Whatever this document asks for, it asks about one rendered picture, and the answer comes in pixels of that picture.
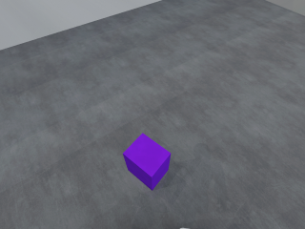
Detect carton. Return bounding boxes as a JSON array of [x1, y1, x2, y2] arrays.
[[123, 133, 171, 190]]

